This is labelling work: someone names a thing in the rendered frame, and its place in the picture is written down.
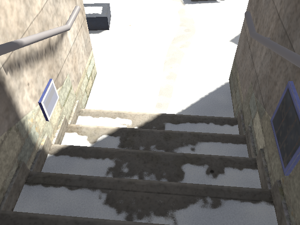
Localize stairs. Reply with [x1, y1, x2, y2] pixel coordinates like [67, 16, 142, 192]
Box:
[0, 109, 278, 225]

